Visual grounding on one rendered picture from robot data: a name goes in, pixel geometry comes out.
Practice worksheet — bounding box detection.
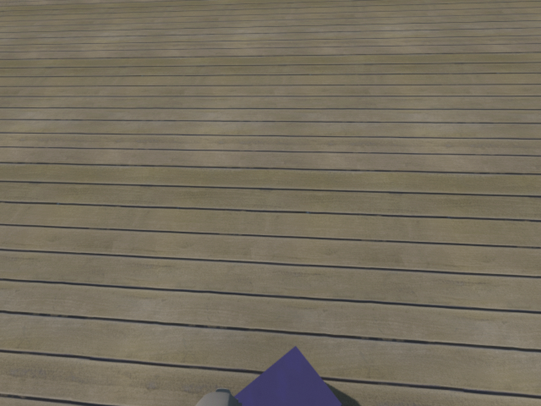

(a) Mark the carton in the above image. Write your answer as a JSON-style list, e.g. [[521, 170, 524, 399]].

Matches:
[[234, 346, 342, 406]]

